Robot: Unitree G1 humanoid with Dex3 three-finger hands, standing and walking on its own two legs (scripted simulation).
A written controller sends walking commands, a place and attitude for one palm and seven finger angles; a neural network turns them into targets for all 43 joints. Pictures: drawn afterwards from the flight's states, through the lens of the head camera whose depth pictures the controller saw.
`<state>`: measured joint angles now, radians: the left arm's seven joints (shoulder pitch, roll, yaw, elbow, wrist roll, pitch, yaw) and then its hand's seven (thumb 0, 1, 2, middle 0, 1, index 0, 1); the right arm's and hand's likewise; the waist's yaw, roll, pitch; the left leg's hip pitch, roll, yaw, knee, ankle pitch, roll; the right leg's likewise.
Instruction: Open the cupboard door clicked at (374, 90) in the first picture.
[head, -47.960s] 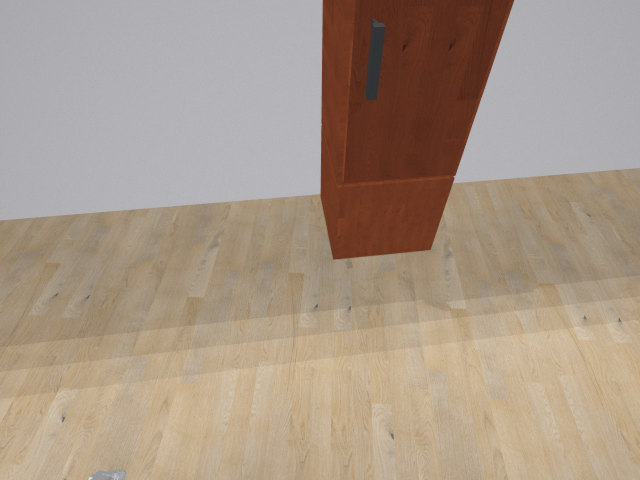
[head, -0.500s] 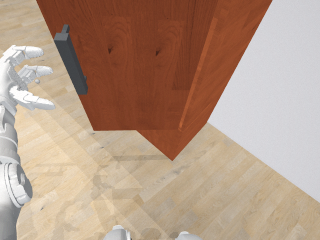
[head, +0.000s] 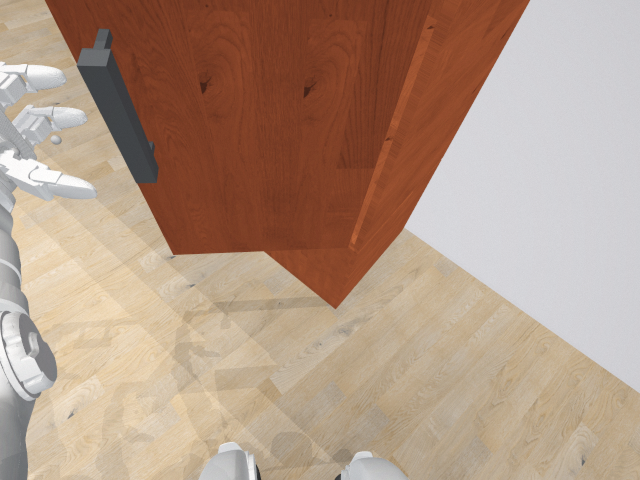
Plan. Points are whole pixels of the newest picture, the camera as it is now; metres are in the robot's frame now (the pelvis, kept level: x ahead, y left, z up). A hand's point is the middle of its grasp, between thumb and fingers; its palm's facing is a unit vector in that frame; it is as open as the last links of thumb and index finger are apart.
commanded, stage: move the hooked fingers beside the handle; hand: left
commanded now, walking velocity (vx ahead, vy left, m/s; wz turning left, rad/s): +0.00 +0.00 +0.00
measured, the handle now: (128, 113) +0.53 +0.20 +0.11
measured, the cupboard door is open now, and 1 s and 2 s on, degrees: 45 44 42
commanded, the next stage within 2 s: slide the fingers in behind the handle in 0.48 s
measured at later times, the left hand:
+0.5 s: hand (67, 143) +0.48 +0.25 +0.11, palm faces +0.03 -1.00 +0.00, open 14.0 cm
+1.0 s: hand (83, 139) +0.48 +0.24 +0.11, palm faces +0.06 -1.00 +0.00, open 14.1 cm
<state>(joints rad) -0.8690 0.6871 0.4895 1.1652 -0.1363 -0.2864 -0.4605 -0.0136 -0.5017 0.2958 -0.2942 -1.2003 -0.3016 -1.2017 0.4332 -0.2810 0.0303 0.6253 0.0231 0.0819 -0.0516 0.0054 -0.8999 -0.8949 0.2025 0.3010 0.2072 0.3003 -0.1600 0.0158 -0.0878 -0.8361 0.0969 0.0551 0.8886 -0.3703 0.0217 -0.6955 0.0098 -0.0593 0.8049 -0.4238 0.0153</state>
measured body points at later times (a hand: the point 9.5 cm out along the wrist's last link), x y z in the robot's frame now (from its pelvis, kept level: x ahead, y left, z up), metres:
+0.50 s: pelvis +0.00 -0.01 +0.00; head +0.10 +0.01 +0.44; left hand +0.47 +0.31 +0.12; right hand +0.03 -0.29 -0.11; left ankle +0.02 +0.10 -0.69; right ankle -0.03 -0.14 -0.69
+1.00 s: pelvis +0.00 -0.01 +0.00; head +0.10 +0.01 +0.44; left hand +0.48 +0.29 +0.11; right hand +0.01 -0.29 -0.11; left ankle +0.02 +0.10 -0.69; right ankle -0.03 -0.14 -0.69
